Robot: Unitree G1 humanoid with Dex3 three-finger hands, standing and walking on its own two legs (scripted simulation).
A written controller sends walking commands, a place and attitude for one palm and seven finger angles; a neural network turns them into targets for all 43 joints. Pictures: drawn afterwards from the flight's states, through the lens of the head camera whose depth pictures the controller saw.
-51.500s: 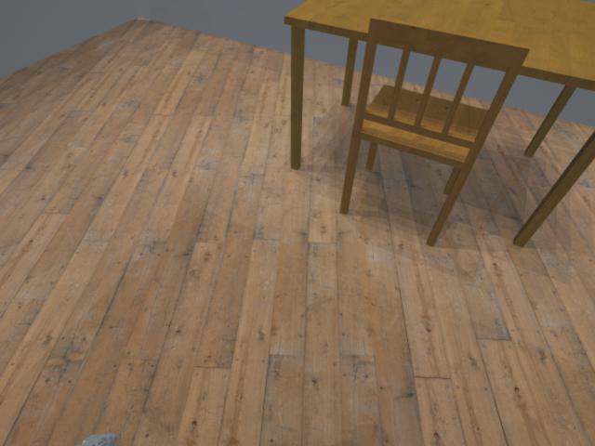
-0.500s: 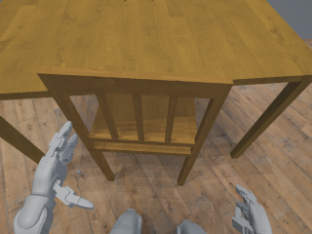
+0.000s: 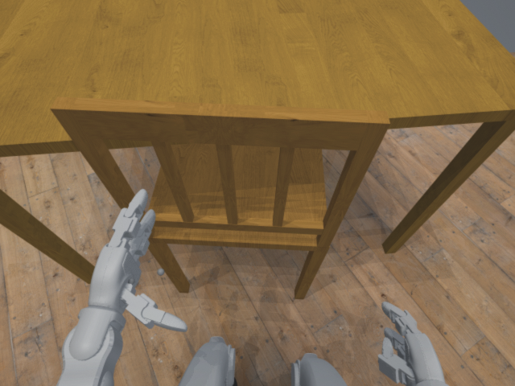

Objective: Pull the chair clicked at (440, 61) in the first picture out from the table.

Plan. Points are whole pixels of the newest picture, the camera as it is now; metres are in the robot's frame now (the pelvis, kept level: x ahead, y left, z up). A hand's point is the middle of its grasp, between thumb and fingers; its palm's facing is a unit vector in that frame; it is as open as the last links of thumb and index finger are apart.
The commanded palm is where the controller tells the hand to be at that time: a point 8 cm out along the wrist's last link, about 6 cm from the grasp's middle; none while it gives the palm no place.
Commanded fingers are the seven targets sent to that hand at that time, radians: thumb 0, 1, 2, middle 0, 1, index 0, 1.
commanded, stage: aim the fingers beside a spindle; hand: left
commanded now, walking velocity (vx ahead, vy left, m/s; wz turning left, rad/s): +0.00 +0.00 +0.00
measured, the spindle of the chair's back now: (228, 187) +0.44 +0.07 +0.00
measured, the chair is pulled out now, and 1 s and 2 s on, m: -0.08 -0.08 -0.10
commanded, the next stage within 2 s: push the fingers through the gap in 1.08 s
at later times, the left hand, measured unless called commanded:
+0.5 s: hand (180, 260) +0.30 +0.13 +0.01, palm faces -0.06 -1.00 -0.03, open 16.9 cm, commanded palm +0.28 +0.19 +0.01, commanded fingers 0.00 -0.50 0.30 -0.06 -0.08 -0.06 -0.08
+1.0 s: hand (180, 260) +0.30 +0.13 +0.01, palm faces -0.06 -1.00 -0.04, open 16.9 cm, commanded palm +0.28 +0.19 +0.01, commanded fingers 0.00 -0.50 0.30 -0.06 -0.08 -0.06 -0.08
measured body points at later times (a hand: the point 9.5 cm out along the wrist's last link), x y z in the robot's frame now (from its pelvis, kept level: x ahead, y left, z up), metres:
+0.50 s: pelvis +0.00 +0.00 -0.01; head +0.09 +0.00 +0.43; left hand +0.30 +0.19 +0.02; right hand +0.17 -0.25 -0.11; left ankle +0.05 +0.10 -0.64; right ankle +0.00 -0.10 -0.64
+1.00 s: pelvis +0.00 +0.00 -0.02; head +0.10 +0.00 +0.42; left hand +0.30 +0.19 +0.01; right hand +0.18 -0.24 -0.11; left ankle +0.05 +0.10 -0.64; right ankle +0.00 -0.10 -0.64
